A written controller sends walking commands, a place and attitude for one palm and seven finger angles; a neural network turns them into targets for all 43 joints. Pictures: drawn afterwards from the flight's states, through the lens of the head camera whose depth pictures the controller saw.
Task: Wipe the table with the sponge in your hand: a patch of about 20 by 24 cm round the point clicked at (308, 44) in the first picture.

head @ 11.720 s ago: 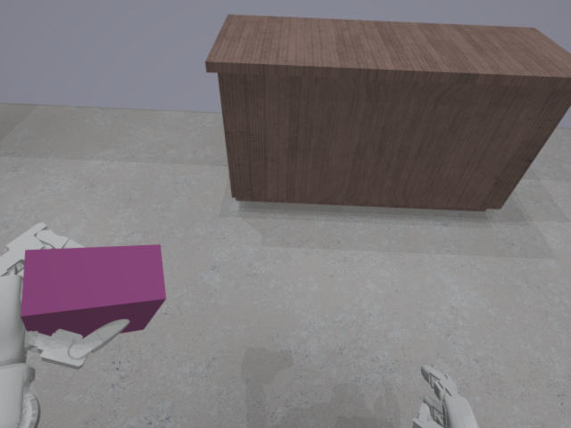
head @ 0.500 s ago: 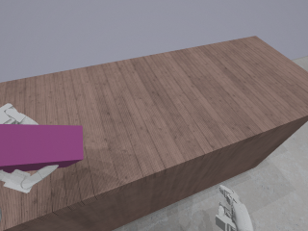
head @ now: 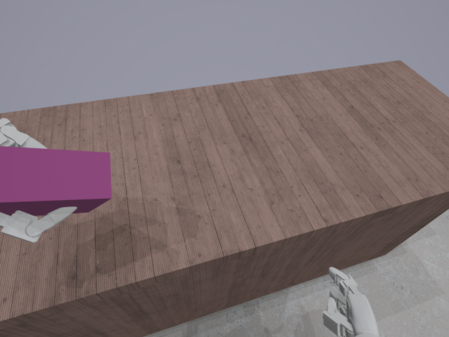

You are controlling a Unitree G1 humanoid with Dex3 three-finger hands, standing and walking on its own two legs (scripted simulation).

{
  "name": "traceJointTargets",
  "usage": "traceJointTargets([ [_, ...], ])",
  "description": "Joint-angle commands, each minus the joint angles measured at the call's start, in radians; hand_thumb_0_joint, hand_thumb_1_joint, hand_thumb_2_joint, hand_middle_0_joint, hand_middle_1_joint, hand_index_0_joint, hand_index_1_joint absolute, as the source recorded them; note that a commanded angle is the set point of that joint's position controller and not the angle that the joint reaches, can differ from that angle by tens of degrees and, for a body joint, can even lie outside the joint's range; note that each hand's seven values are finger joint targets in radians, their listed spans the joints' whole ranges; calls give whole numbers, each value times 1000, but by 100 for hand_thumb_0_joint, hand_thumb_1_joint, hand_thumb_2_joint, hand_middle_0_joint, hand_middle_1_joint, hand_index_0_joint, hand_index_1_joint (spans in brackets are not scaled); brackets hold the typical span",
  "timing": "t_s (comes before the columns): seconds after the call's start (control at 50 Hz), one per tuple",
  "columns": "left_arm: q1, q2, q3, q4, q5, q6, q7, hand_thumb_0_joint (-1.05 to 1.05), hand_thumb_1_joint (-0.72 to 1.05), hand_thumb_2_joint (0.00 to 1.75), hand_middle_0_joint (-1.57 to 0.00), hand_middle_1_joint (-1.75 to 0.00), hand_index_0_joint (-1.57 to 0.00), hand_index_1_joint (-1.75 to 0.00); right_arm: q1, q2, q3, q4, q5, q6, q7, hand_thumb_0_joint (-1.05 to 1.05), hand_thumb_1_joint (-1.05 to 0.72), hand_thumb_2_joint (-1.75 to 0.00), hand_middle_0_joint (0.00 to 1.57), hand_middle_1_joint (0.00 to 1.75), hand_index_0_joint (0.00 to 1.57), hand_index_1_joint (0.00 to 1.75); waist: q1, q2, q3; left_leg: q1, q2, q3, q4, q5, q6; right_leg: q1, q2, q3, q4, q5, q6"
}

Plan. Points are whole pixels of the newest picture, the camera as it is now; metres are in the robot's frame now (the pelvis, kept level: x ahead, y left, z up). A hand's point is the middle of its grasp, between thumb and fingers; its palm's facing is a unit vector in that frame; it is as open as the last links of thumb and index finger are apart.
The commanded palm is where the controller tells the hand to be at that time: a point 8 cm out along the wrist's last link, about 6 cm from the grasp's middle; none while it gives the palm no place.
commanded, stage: come to a stop and stand still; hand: left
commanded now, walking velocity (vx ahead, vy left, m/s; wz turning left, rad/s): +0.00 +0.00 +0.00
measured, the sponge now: (66, 186) +0.25 +0.26 +0.17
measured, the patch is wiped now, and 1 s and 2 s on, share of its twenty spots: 0.00 0.00 0.00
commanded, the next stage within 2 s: look again from close up in 0.96 s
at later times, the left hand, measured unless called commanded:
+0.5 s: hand (34, 216) +0.21 +0.27 +0.16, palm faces +0.40 -0.85 -0.35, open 9.7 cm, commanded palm +0.15 +0.31 +0.17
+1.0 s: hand (38, 204) +0.23 +0.28 +0.16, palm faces +0.37 -0.86 -0.35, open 9.7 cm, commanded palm +0.17 +0.32 +0.17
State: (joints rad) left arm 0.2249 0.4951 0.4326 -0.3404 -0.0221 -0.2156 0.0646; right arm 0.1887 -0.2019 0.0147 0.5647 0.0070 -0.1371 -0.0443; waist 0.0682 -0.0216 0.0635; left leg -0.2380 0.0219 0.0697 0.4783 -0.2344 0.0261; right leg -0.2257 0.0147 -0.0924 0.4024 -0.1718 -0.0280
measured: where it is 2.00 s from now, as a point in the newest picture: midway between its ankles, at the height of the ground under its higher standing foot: outside the picture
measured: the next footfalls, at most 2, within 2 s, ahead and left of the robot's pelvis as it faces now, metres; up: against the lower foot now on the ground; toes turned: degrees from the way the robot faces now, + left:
none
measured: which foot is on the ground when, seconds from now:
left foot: down 0.00-1.00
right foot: down 0.00-1.00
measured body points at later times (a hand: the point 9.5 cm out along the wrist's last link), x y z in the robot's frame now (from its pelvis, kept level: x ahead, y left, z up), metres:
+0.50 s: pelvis -0.01 +0.03 +0.00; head +0.00 +0.05 +0.45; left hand +0.18 +0.32 +0.18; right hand +0.15 -0.20 -0.07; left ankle +0.01 +0.10 -0.74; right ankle +0.03 -0.10 -0.74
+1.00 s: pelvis +0.01 +0.04 +0.00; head +0.03 +0.07 +0.45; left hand +0.20 +0.33 +0.18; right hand +0.20 -0.18 -0.06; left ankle +0.01 +0.10 -0.74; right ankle +0.03 -0.10 -0.74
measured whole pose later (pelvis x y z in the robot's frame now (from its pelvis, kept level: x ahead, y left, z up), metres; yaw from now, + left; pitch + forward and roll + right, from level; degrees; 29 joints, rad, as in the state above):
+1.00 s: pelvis +0.01 +0.04 +0.00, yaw +0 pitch -1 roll -2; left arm 0.42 0.36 0.35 -0.49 -0.04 -0.21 0.10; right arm 0.19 -0.19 0.03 0.55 0.01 -0.13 -0.03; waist 0.02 -0.04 0.07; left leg -0.20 -0.02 0.09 0.46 -0.25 0.07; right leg -0.19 -0.02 -0.05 0.40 -0.18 0.02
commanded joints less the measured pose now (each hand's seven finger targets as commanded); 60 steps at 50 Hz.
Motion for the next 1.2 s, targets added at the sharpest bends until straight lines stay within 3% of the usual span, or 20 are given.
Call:
traceJointTargets([
  [0.0,67,-31,-56,-231,-42,-62,10,0,10,130,-120,-160,-120,-160,-30,-135,-63,-162,15,-66,43,0,-90,-90,20,30,20,30,-27,135,-252,71,80,-68,-68,274,-9,151,-105,148,20,227,20],
  [0.04,137,-20,-62,-272,-37,-54,27,0,10,130,-120,-160,-120,-160,-49,-129,-57,-171,14,-72,47,0,-90,-90,20,30,20,30,-21,12,-198,9,80,-84,-86,118,-1,132,-97,152,-9,96,30],
  [0.12,102,82,60,-308,-32,-58,56,0,10,130,-120,-160,-120,-160,-69,-128,-45,-180,9,-70,18,0,-90,-90,20,30,20,30,-35,-68,-107,-48,55,-102,-114,-131,0,25,-95,173,-99,-203,14],
  [0.16,57,147,127,-349,-28,-69,67,0,10,130,-120,-160,-120,-160,-88,-127,-41,-173,8,-67,1,0,-90,-90,20,30,20,30,-41,17,-82,-33,53,-105,-122,-177,4,-31,-92,186,-121,-274,6],
  [0.18,47,96,91,-322,-29,-76,63,0,10,130,-120,-160,-120,-160,-75,-120,-38,-172,4,-68,-6,0,-90,-90,20,30,20,30,-49,48,-88,-61,58,-114,-138,-216,11,-10,-96,173,-109,-286,6],
  [0.24,18,76,66,-316,-21,-90,62,0,10,130,-120,-160,-120,-160,-52,-118,-38,-166,5,-88,-8,0,-90,-90,20,30,20,30,-44,126,-85,-98,67,-120,-168,-266,16,35,-78,165,-73,-253,6],
  [0.38,76,-18,-26,-267,-4,-91,46,0,10,130,-120,-160,-120,-160,-33,-126,-33,-132,4,-117,12,0,-90,-90,20,30,20,30,-46,93,-92,-110,80,-142,-209,-247,9,80,-51,127,-38,-151,16],
  [0.42,72,1,-12,-275,1,-90,47,0,10,130,-120,-160,-120,-160,-29,-128,-39,-134,6,-117,17,0,-90,-90,20,30,20,30,-43,78,-86,-120,91,-150,-214,-220,8,98,-48,126,-18,-106,17],
  [0.46,70,38,28,-294,3,-87,54,0,10,130,-120,-160,-120,-160,-48,-124,-37,-131,9,-113,18,0,-90,-90,20,30,20,30,-43,55,-98,-85,85,-138,-195,-148,0,92,-49,121,-25,-66,18],
  [0.48,77,10,6,-270,-2,-88,48,0,10,130,-120,-160,-120,-160,-36,-122,-35,-130,1,-107,17,0,-90,-90,20,30,20,30,-47,36,-103,-85,80,-141,-189,-120,1,96,-50,115,-33,-50,19],
  [0.56,64,60,51,-356,-3,-91,53,0,10,130,-120,-160,-120,-160,-58,-120,-38,-137,4,-104,19,0,-90,-90,20,30,20,30,-47,105,-153,-9,72,-125,-153,45,-20,115,-57,118,-6,78,11],
  [0.58,75,19,16,-345,-10,-95,46,0,10,130,-120,-160,-120,-160,-42,-121,-36,-135,-4,-100,19,0,-90,-90,20,30,20,30,-48,98,-159,-14,73,-134,-156,75,-20,124,-54,103,-1,93,12],
  [0.72,128,30,28,-368,-19,-82,46,0,10,130,-120,-160,-120,-160,-41,-122,-47,-148,0,-77,21,0,-90,-90,20,30,20,30,-46,101,-200,68,94,-123,-107,331,-57,134,-66,99,23,211,8],
  [0.78,146,0,3,-328,-26,-69,44,0,10,130,-120,-160,-120,-160,-46,-123,-39,-145,-1,-58,19,0,-90,-90,20,30,20,30,-49,79,-183,66,92,-115,-120,313,-60,117,-62,90,11,192,12],
  [0.86,118,40,35,-376,-20,-62,55,0,10,130,-120,-160,-120,-160,-68,-122,-44,-155,8,-50,13,0,-90,-90,20,30,20,30,-49,100,-183,66,86,-116,-121,274,-62,126,-68,104,8,198,7],
  [0.98,136,6,3,-339,-29,-57,53,0,10,130,-120,-160,-120,-160,-61,-122,-38,-156,-1,-36,7,0,-90,-90,20,30,20,30,-48,80,-162,24,84,-119,-143,157,-40,132,-72,104,-22,151,10],
  [1.06,114,39,30,-358,-21,-54,63,0,10,130,-120,-160,-120,-160,-73,-123,-43,-159,7,-41,1,0,-90,-90,20,30,20,30,-49,101,-142,14,82,-123,-155,84,-37,119,-77,123,-31,117,8],
  [1.08,127,2,0,-319,-27,-56,57,0,10,130,-120,-160,-120,-160,-61,-123,-38,-153,-1,-35,2,0,-90,-90,20,30,20,30,-49,85,-143,-3,81,-126,-163,61,-27,127,-73,115,-41,101,9],
  [1.16,113,36,26,-357,-20,-54,63,0,10,130,-120,-160,-120,-160,-71,-126,-45,-156,7,-42,0,0,-90,-90,20,30,20,30,-51,74,-152,15,77,-130,-154,81,-30,125,-76,129,-38,117,6],
  [1.18,129,3,-3,-336,-25,-58,56,0,10,130,-120,-160,-120,-160,-64,-126,-41,-153,-1,-38,1,0,-90,-90,20,30,20,30,-50,77,-161,18,78,-127,-156,79,-23,127,-74,119,-41,111,7],
])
